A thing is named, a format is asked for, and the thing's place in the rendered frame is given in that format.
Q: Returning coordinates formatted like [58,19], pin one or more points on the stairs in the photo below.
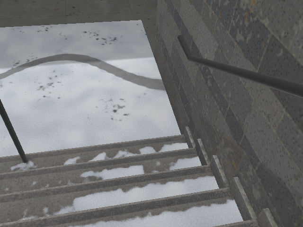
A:
[155,182]

